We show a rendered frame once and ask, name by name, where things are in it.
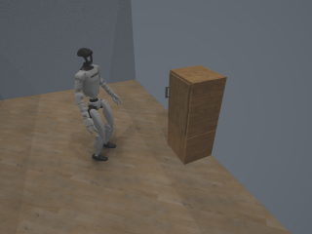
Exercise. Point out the robot right foot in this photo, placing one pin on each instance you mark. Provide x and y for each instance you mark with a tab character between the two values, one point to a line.
99	157

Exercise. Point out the robot left shin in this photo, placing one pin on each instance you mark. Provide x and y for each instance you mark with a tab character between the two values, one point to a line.
107	135

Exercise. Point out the right robot hand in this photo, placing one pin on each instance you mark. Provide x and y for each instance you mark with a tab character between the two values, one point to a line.
89	122

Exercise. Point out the left robot hand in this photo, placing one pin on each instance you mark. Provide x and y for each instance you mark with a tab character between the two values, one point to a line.
116	99

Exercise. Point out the robot right upper arm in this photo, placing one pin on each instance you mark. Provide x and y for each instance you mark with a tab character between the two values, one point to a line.
79	79

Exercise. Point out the robot left forearm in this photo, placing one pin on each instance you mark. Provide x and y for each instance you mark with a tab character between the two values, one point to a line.
107	89

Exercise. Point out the cupboard door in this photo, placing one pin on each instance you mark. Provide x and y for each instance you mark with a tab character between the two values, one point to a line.
178	103

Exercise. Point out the handle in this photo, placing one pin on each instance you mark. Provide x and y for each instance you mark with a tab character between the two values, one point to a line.
166	92

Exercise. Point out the robot left upper arm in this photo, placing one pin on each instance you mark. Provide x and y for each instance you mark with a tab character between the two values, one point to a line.
98	71

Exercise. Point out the robot right forearm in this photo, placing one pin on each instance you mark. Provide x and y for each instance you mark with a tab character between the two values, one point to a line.
82	106

